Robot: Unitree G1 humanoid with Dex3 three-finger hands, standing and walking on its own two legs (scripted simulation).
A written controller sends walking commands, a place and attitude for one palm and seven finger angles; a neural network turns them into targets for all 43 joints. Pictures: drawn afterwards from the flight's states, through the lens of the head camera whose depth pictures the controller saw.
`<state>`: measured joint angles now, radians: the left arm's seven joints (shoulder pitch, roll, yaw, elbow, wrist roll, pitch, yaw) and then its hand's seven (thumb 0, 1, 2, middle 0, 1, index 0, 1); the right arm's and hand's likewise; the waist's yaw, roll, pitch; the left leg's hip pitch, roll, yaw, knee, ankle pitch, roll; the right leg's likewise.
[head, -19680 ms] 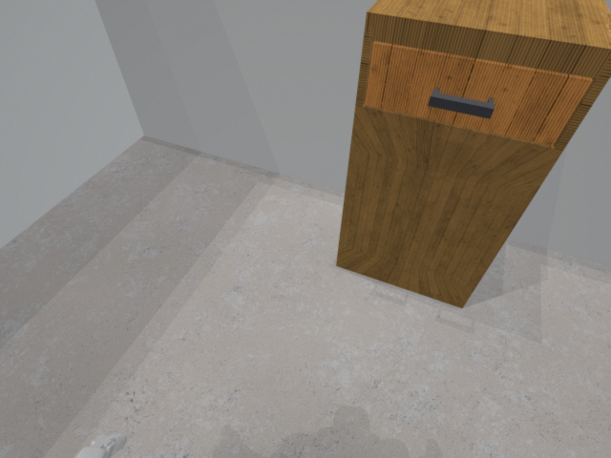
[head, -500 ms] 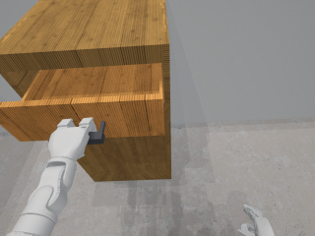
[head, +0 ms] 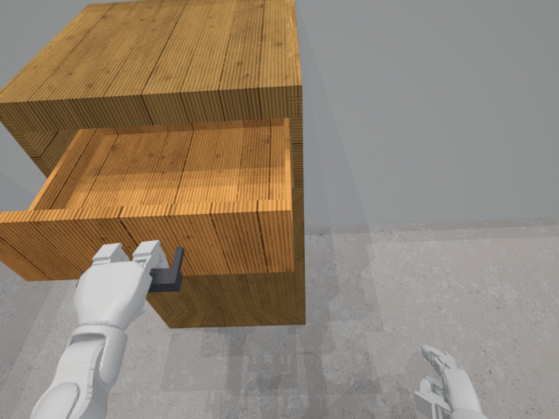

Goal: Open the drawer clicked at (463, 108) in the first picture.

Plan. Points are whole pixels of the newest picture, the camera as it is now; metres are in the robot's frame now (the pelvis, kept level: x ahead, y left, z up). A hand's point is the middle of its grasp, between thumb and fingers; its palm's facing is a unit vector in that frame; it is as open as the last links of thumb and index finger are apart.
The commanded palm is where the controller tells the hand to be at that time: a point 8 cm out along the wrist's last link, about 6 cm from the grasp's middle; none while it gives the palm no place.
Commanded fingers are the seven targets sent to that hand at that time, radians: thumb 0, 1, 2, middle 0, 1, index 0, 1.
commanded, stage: pull the drawer open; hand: left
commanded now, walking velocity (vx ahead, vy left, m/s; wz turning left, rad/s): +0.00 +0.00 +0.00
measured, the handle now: (135, 268) +0.30 +0.25 +0.06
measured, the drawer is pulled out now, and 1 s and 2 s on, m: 0.20 0.30 0.30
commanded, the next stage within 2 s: open the thumb to release the handle in 1.18 s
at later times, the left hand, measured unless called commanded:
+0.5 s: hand (123, 344) +0.20 +0.24 +0.03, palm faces +0.01 -0.09 -1.00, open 5.7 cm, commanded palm +0.16 +0.24 +0.09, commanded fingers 0.00 0.90 0.90 -0.40 -1.35 -0.40 -1.35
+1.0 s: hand (112, 379) +0.16 +0.23 +0.04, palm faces +0.01 -0.10 -1.00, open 5.7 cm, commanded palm +0.11 +0.23 +0.09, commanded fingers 0.00 0.90 0.90 -0.40 -1.35 -0.40 -1.35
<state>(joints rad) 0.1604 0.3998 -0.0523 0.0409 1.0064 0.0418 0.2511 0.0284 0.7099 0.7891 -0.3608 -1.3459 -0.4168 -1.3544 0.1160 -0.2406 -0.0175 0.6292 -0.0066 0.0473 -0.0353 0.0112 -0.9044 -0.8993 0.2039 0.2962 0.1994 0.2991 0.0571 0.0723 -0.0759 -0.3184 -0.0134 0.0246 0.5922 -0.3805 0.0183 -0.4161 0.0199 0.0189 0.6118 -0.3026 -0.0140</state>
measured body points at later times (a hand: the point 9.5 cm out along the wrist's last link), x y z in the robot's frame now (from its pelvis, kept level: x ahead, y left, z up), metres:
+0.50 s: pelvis +0.00 +0.00 +0.00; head +0.02 -0.03 +0.45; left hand +0.19 +0.24 +0.09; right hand +0.22 -0.22 -0.10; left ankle -0.05 +0.11 -0.73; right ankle +0.00 -0.11 -0.73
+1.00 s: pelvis +0.00 +0.00 -0.01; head +0.01 -0.03 +0.44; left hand +0.15 +0.23 +0.09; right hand +0.22 -0.22 -0.10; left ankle -0.05 +0.11 -0.73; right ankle +0.00 -0.11 -0.73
